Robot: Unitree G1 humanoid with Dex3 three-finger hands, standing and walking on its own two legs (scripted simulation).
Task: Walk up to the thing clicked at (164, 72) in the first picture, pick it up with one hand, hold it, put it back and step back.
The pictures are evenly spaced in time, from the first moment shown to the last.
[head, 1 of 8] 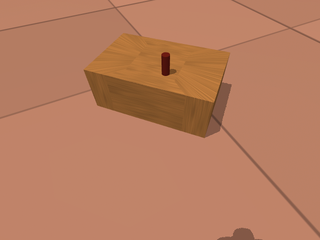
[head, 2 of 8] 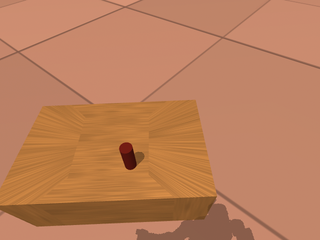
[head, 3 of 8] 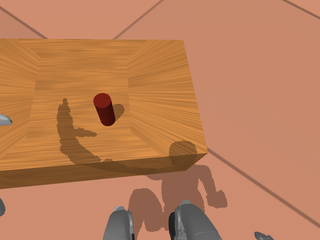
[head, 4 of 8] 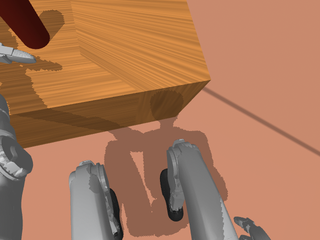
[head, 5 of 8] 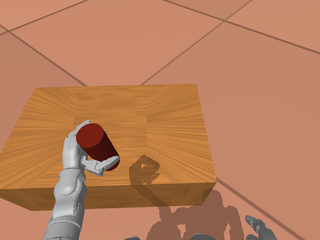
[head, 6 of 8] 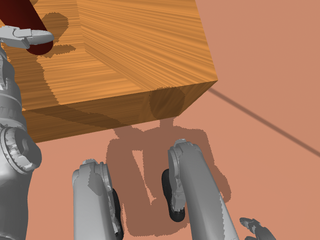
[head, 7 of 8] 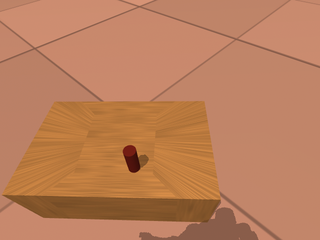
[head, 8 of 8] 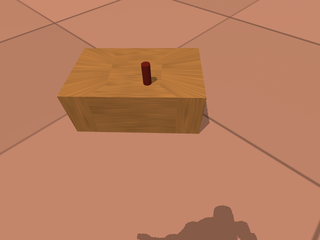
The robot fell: no
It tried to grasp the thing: yes
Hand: left
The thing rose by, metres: 0.33
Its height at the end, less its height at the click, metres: +0.00
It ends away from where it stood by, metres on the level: 0.03
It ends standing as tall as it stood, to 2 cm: yes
